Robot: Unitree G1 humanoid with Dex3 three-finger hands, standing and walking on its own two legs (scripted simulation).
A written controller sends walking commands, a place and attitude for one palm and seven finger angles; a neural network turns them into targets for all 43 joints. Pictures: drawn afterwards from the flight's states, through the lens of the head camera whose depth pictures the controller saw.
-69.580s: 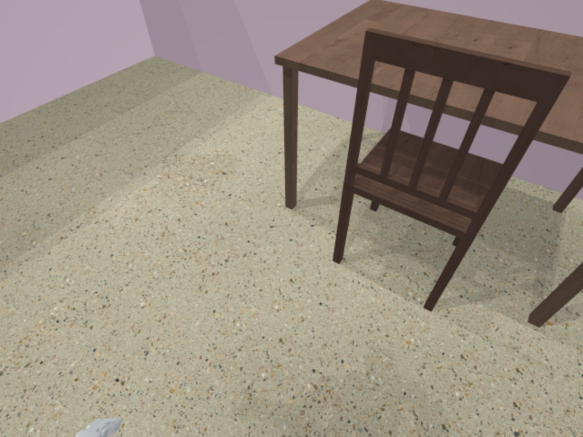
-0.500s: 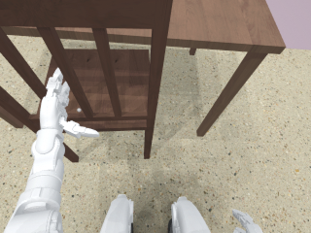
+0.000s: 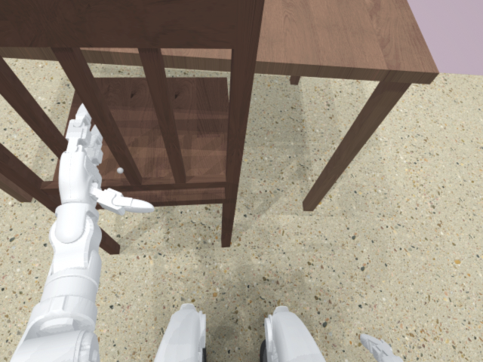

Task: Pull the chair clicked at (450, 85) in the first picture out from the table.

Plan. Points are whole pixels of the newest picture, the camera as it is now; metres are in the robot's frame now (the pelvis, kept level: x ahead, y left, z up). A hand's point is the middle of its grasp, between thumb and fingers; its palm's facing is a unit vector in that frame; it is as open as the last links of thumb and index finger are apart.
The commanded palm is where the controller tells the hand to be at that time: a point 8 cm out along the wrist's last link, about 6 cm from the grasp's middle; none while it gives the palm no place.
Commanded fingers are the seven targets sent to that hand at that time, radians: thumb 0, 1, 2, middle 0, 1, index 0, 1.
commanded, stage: hook a spindle and tug to test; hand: left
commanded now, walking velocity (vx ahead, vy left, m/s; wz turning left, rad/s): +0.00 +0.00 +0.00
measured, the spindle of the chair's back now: (110, 133) +0.47 +0.22 +0.05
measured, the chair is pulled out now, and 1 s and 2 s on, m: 0.02 0.03 0.09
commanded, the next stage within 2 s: step backward, pulling the chair out in 1.54 s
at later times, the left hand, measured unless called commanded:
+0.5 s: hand (124, 167) +0.42 +0.19 +0.03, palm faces +0.12 -0.99 -0.03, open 14.2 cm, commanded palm +0.38 +0.23 +0.02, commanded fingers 0.00 0.00 0.52 -0.48 -1.40 -0.48 -1.40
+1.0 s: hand (130, 165) +0.42 +0.18 +0.03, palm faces +0.10 -0.99 -0.03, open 5.7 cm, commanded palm +0.38 +0.23 +0.02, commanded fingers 0.00 0.90 0.90 -0.50 -1.45 -0.50 -1.45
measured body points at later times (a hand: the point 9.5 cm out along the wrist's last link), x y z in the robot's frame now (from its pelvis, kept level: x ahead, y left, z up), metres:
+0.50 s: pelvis +0.00 -0.01 +0.00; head +0.12 +0.01 +0.43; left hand +0.40 +0.24 +0.03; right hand +0.10 -0.27 -0.12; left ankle +0.03 +0.11 -0.62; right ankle +0.02 -0.14 -0.62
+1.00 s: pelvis +0.02 +0.00 +0.01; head +0.14 +0.02 +0.44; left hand +0.41 +0.24 +0.03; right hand +0.11 -0.26 -0.11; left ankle +0.03 +0.11 -0.62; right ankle +0.02 -0.14 -0.62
